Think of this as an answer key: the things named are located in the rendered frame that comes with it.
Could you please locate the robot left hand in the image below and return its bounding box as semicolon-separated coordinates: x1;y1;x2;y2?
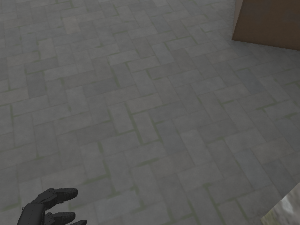
17;187;87;225

